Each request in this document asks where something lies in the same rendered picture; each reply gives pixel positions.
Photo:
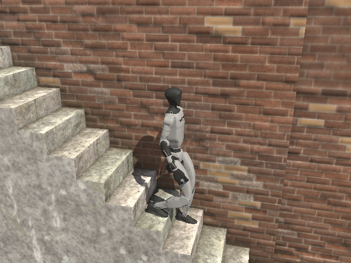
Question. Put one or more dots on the right robot upper arm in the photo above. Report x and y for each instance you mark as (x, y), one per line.
(168, 123)

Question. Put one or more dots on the robot right hand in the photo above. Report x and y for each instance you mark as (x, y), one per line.
(178, 175)

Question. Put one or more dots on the robot right forearm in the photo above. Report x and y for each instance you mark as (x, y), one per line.
(167, 150)

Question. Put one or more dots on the left robot shin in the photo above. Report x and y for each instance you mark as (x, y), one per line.
(185, 209)

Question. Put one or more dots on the robot left foot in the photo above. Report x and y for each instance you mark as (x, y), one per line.
(187, 219)

